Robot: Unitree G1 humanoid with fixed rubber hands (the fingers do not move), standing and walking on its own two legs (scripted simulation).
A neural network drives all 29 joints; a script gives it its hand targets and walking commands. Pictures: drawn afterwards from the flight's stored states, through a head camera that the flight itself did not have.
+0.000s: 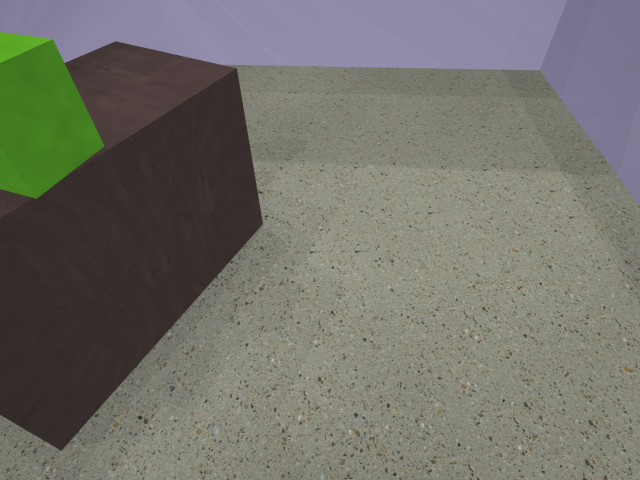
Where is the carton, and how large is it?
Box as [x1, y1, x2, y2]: [0, 32, 103, 198]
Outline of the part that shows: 0,32 0,188 36,198 101,148 103,144 53,40 47,38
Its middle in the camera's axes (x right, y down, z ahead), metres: -0.66 -0.26 +0.82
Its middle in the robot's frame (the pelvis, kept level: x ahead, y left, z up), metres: +0.83 +0.67 +0.07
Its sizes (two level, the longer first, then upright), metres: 0.210 0.200 0.250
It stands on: a pedestal, 0.71 m high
